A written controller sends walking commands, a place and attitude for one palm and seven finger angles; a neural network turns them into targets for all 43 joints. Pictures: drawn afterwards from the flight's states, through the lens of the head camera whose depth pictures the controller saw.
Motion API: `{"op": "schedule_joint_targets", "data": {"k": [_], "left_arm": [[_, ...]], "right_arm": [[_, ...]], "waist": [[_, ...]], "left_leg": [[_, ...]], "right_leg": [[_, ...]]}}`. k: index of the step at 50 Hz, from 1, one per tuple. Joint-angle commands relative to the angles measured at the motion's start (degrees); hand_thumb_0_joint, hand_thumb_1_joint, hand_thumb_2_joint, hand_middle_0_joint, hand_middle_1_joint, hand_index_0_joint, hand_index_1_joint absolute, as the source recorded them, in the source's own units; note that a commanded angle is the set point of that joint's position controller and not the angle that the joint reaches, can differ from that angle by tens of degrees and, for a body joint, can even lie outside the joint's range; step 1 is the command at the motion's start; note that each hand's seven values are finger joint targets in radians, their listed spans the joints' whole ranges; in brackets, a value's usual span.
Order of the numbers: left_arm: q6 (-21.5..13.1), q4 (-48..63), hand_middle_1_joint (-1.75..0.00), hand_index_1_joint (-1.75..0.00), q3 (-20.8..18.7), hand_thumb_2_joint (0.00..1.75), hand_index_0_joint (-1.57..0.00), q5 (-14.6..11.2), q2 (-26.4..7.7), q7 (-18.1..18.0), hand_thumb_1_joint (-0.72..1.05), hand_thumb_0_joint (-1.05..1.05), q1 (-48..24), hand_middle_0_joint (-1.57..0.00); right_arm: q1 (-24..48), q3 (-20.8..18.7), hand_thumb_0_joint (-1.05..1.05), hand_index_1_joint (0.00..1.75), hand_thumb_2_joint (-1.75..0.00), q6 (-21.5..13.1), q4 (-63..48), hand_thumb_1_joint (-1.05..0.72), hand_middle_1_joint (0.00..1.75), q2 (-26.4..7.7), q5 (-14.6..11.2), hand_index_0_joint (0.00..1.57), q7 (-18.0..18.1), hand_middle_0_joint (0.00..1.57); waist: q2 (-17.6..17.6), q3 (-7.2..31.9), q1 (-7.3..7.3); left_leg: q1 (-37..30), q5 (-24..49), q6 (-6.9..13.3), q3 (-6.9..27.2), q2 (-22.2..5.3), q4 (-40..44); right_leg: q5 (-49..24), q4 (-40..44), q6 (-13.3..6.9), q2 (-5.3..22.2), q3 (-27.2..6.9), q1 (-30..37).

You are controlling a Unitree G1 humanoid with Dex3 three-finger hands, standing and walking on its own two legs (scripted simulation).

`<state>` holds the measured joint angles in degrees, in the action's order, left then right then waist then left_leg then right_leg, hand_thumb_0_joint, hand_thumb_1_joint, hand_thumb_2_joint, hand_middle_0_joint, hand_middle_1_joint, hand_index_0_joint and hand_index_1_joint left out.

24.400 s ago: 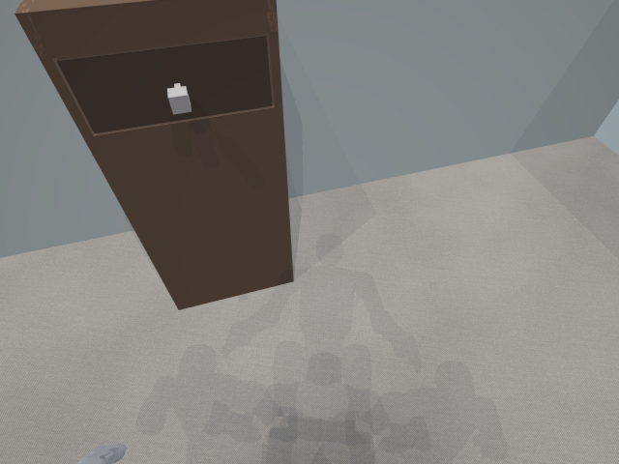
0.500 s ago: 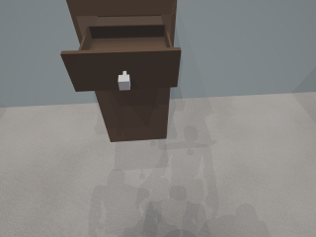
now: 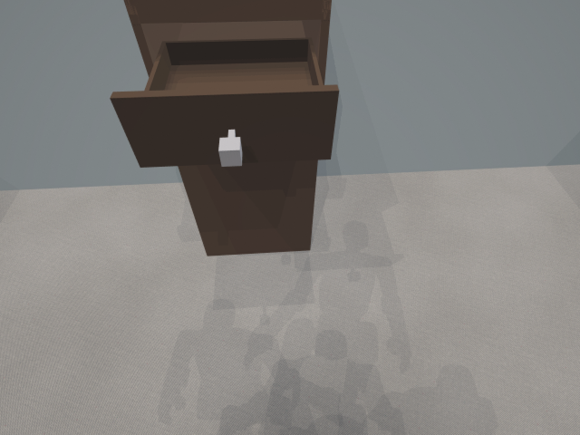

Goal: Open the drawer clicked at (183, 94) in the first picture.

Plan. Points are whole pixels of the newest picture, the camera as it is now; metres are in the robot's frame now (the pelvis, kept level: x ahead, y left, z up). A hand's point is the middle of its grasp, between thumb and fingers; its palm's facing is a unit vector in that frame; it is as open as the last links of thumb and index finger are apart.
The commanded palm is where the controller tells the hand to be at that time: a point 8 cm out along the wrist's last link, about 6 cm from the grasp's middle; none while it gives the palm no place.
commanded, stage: look to check the result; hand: left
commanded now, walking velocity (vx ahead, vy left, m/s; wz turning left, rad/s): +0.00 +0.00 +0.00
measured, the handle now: (231, 145) +0.57 +0.14 +0.07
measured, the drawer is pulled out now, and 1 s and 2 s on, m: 0.29 0.29 0.29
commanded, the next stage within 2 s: stand and wait in 0.02 s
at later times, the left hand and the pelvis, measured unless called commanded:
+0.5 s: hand out of the picture +0.10 +0.24 -0.16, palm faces -0.04 -0.94 -0.34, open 7.3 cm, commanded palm none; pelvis +0.02 +0.00 +0.00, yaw +0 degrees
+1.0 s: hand out of the picture +0.11 +0.23 -0.16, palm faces -0.05 -0.94 -0.33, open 7.3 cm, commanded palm none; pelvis +0.04 +0.00 +0.00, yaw -1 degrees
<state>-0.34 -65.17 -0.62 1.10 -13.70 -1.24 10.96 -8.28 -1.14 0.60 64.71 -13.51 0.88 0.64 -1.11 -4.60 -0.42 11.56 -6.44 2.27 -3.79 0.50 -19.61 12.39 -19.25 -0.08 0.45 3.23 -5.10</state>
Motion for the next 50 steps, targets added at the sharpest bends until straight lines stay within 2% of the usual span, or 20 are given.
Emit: {"op": "schedule_joint_targets", "data": {"k": [1, 13, 15, 17, 20, 24, 25, 26, 28, 30, 34, 35, 39, 40, 42, 45, 48, 50], "left_arm": [[-1.18, 2.20, -0.30, -0.30, -1.83, 0.90, -0.20, -0.14, -10.59, -0.26, 0.90, 0.00, 0.04, -0.20], [-1.65, 2.93, -0.30, -0.30, -2.08, 0.90, -0.20, -0.18, -13.96, 0.00, 0.90, 0.00, -3.30, -0.20], [-1.79, 3.18, -0.30, -0.30, -2.19, 0.90, -0.20, -0.17, -14.59, 0.01, 0.90, 0.00, -3.35, -0.20], [-1.77, 3.16, -0.30, -0.30, -2.08, 0.90, -0.20, -0.23, -14.94, 0.04, 0.90, 0.00, -4.02, -0.20], [-1.81, 3.37, -0.30, -0.30, -2.18, 0.90, -0.20, -0.21, -15.41, 0.06, 0.90, 0.00, -4.36, -0.20], [-1.76, 3.26, -0.30, -0.30, -1.93, 0.90, -0.20, -0.28, -15.92, 0.11, 0.90, 0.00, -5.00, -0.20], [-1.81, 3.42, -0.30, -0.30, -2.07, 0.90, -0.20, -0.23, -15.98, 0.08, 0.90, 0.00, -4.67, -0.20], [-1.73, 3.31, -0.30, -0.30, -1.97, 0.90, -0.20, -0.25, -15.97, 0.07, 0.90, 0.00, -5.25, -0.20], [-1.72, 3.36, -0.30, -0.30, -1.95, 0.90, -0.20, -0.27, -16.28, 0.03, 0.90, 0.00, -5.30, -0.20], [-1.83, 3.51, -0.30, -0.30, -2.05, 0.90, -0.20, -0.28, -16.28, -0.02, 0.90, 0.00, -4.94, -0.20], [-1.67, 3.48, -0.30, -0.30, -1.87, 0.90, -0.20, -0.33, -16.17, -0.05, 0.90, 0.00, -5.33, -0.20], [-1.76, 3.54, -0.30, -0.30, -2.07, 0.90, -0.20, -0.24, -16.25, -0.10, 0.90, 0.00, -4.87, -0.20], [-1.72, 3.45, -0.30, -0.30, -1.91, 0.90, -0.20, -0.30, -16.05, -0.15, 0.90, 0.00, -5.08, -0.20], [-1.75, 3.59, -0.30, -0.30, -2.09, 0.90, -0.20, -0.24, -16.01, -0.19, 0.90, 0.00, -4.72, -0.20], [-1.64, 3.47, -0.30, -0.30, -1.90, 0.90, -0.20, -0.29, -15.84, -0.21, 0.90, 0.00, -5.11, -0.20], [-1.74, 3.49, -0.30, -0.30, -2.11, 0.90, -0.20, -0.22, -15.79, -0.22, 0.90, 0.00, -4.46, -0.20], [-1.67, 3.35, -0.30, -0.30, -1.88, 0.90, -0.20, -0.32, -15.64, -0.27, 0.90, 0.00, -4.66, -0.20], [-1.70, 3.36, -0.30, -0.30, -2.08, 0.90, -0.20, -0.22, -15.56, -0.27, 0.90, 0.00, -4.37, -0.20]], "right_arm": [[0.31, -1.53, 0.00, 0.30, -0.90, -1.26, -2.36, -0.90, 0.30, -10.38, -0.13, 0.20, 0.69, 0.20], [3.82, -1.57, 0.00, 0.30, -0.90, -1.72, -2.92, -0.90, 0.30, -13.96, -0.14, 0.20, 0.44, 0.20], [4.05, -1.58, 0.00, 0.30, -0.90, -1.75, -3.00, -0.90, 0.30, -14.30, -0.30, 0.20, 0.41, 0.20], [4.50, -1.61, 0.00, 0.30, -0.90, -1.78, -3.02, -0.90, 0.30, -14.91, -0.17, 0.20, 0.37, 0.20], [4.70, -1.51, 0.00, 0.30, -0.90, -1.86, -3.25, -0.90, 0.30, -15.36, -0.34, 0.20, 0.39, 0.20], [5.04, -1.46, 0.00, 0.30, -0.90, -1.94, -3.20, -0.90, 0.30, -16.13, -0.23, 0.20, 0.36, 0.20], [5.00, -1.39, 0.00, 0.30, -0.90, -1.94, -3.32, -0.90, 0.30, -15.94, -0.40, 0.20, 0.41, 0.20], [5.25, -1.46, 0.00, 0.30, -0.90, -1.93, -3.25, -0.90, 0.30, -16.16, -0.27, 0.20, 0.41, 0.20], [5.07, -1.38, 0.00, 0.30, -0.90, -1.97, -3.29, -0.90, 0.30, -16.31, -0.31, 0.20, 0.44, 0.20], [5.05, -1.30, 0.00, 0.30, -0.90, -2.00, -3.44, -0.90, 0.30, -16.17, -0.46, 0.20, 0.50, 0.20], [4.94, -1.33, 0.00, 0.30, -0.90, -1.94, -3.30, -0.90, 0.30, -16.30, -0.34, 0.20, 0.53, 0.20], [4.93, -1.29, 0.00, 0.30, -0.90, -1.95, -3.42, -0.90, 0.30, -16.15, -0.44, 0.20, 0.57, 0.20], [4.77, -1.41, 0.00, 0.30, -0.90, -1.93, -3.37, -0.90, 0.30, -16.20, -0.31, 0.20, 0.59, 0.20], [4.78, -1.32, 0.00, 0.30, -0.90, -1.92, -3.37, -0.90, 0.30, -15.99, -0.47, 0.20, 0.63, 0.20], [4.64, -1.37, 0.00, 0.30, -0.90, -1.82, -3.38, -0.90, 0.30, -16.01, -0.31, 0.20, 0.62, 0.20], [4.57, -1.33, 0.00, 0.30, -0.90, -1.89, -3.36, -0.90, 0.30, -15.81, -0.47, 0.20, 0.68, 0.20], [4.31, -1.35, 0.00, 0.30, -0.90, -1.84, -3.29, -0.90, 0.30, -15.73, -0.36, 0.20, 0.67, 0.20], [4.37, -1.30, 0.00, 0.30, -0.90, -1.82, -3.33, -0.90, 0.30, -15.58, -0.48, 0.20, 0.71, 0.20]], "waist": [[0.44, 3.94, -0.49], [0.63, 5.53, -0.28], [1.84, 5.94, -0.10], [0.64, 6.15, -0.28], [1.57, 6.41, -0.12], [0.65, 7.07, -0.31], [1.86, 7.29, -0.14], [0.88, 6.46, -0.31], [0.62, 7.26, -0.35], [2.22, 7.47, -0.12], [0.54, 7.33, -0.36], [1.86, 7.39, -0.13], [0.57, 8.00, -0.41], [1.54, 7.66, -0.23], [0.65, 7.09, -0.45], [1.85, 7.29, -0.16], [0.53, 7.78, -0.42], [1.65, 6.72, -0.22]], "left_leg": [[-6.27, 1.53, -0.39, 8.39, -7.91, 3.80], [-7.90, 6.15, -0.39, 8.57, -8.30, 3.93], [-8.26, 6.18, -0.31, 8.52, -8.47, 4.00], [-8.49, 6.81, -0.47, 8.42, -8.43, 3.87], [-8.68, 7.51, -0.35, 8.56, -8.57, 4.06], [-9.43, 9.03, -0.51, 8.31, -8.65, 4.00], [-9.65, 8.91, -0.37, 8.27, -8.75, 4.02], [-9.36, 9.44, -0.49, 8.21, -8.67, 3.90], [-9.78, 10.80, -0.49, 8.25, -8.71, 3.81], [-10.32, 11.47, -0.33, 8.04, -8.83, 3.62], [-10.33, 12.25, -0.60, 7.71, -8.75, 3.59], [-10.61, 12.33, -0.43, 7.75, -8.76, 3.43], [-11.05, 13.43, -0.59, 7.59, -8.72, 3.14], [-11.09, 13.46, -0.46, 7.46, -8.79, 3.18], [-10.83, 13.13, -0.65, 7.45, -8.73, 3.22], [-11.18, 12.83, -0.50, 7.30, -8.84, 3.24], [-11.26, 13.43, -0.69, 7.32, -8.72, 3.15], [-10.89, 12.33, -0.58, 7.18, -8.82, 3.42]], "right_leg": [[-1.98, 4.98, -2.01, 6.51, -6.11, -4.19], [-5.99, 5.98, -1.98, 7.28, -6.33, -2.00], [-6.03, 6.37, -1.94, 7.26, -6.26, -1.60], [-6.89, 6.32, -1.94, 7.50, -6.59, -1.48], [-7.15, 6.44, -1.87, 7.32, -6.37, -0.86], [-8.59, 6.26, -1.82, 7.66, -6.40, -0.49], [-8.28, 6.50, -1.77, 7.43, -6.23, -0.30], [-9.01, 6.43, -1.79, 7.67, -6.39, -0.61], [-10.05, 6.14, -1.82, 7.66, -6.41, 0.09], [-11.00, 6.27, -1.72, 7.62, -6.08, 0.21], [-11.64, 6.06, -1.74, 7.68, -6.18, 0.40], [-11.98, 6.26, -1.74, 7.63, -6.11, 0.34], [-13.05, 6.01, -1.78, 7.76, -6.20, 0.82], [-13.11, 6.17, -1.75, 7.63, -5.99, 0.65], [-12.91, 6.14, -1.73, 7.65, -6.23, 0.49], [-12.77, 6.47, -1.75, 7.67, -6.10, 0.45], [-13.40, 6.08, -1.76, 7.67, -6.23, 0.95], [-12.51, 6.59, -1.73, 7.50, -6.07, 0.43]]}}
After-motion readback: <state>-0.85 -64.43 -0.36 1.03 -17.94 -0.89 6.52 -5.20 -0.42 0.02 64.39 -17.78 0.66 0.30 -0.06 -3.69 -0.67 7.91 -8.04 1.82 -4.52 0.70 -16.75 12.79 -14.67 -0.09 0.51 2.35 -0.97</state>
